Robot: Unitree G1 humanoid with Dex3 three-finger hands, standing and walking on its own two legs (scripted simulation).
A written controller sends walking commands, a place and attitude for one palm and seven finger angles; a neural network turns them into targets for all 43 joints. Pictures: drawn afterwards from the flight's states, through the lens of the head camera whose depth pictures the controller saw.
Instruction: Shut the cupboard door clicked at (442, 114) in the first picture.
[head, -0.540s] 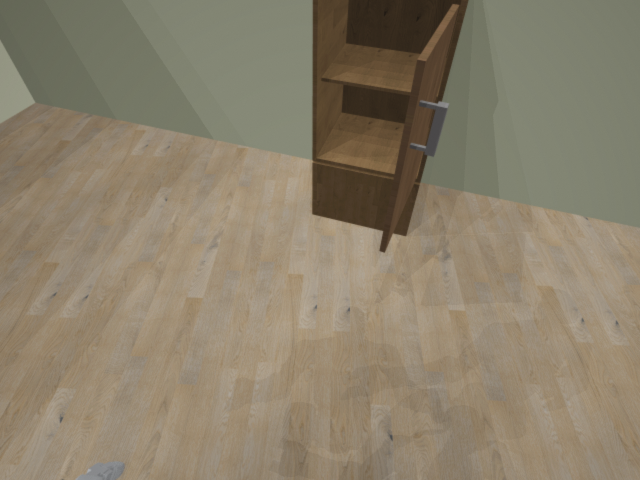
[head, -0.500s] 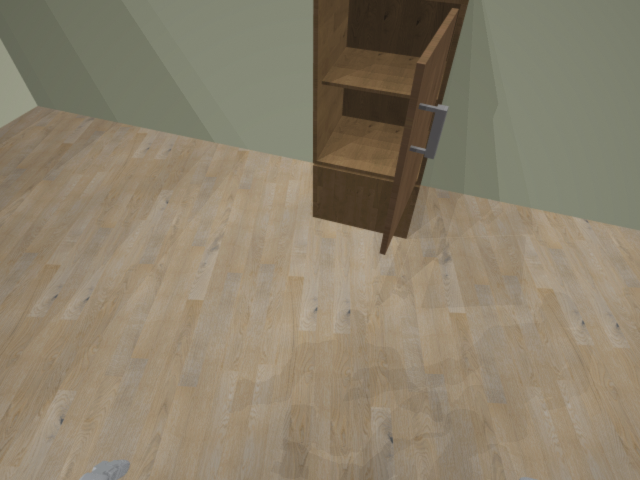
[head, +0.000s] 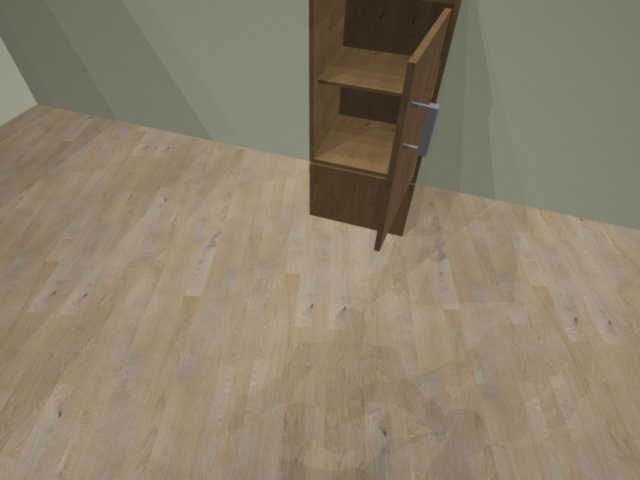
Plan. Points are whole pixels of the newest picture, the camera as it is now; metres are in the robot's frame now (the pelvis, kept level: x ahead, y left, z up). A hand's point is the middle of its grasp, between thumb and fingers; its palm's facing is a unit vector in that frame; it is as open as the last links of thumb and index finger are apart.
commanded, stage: stand and wait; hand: left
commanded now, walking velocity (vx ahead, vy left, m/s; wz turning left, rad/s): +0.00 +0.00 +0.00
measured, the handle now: (419, 128) +0.90 -0.19 -0.02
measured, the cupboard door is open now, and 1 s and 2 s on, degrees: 84 84 84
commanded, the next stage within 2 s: look at it before walking up in 0.28 s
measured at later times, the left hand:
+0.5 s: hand out of the picture +0.07 +0.24 -0.15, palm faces -0.04 -0.94 -0.34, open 7.3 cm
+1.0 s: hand out of the picture +0.07 +0.25 -0.15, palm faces -0.03 -0.94 -0.34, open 7.3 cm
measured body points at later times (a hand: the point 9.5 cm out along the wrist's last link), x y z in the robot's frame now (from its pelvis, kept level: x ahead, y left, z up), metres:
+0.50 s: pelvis -0.01 +0.00 +0.00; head -0.01 +0.00 +0.45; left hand +0.07 +0.29 -0.13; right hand +0.06 -0.30 -0.13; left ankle +0.00 +0.12 -0.74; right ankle +0.00 -0.12 -0.74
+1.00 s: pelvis +0.00 +0.00 +0.00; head +0.00 +0.00 +0.45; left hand +0.07 +0.30 -0.13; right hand +0.08 -0.30 -0.13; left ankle +0.00 +0.12 -0.74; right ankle +0.00 -0.12 -0.74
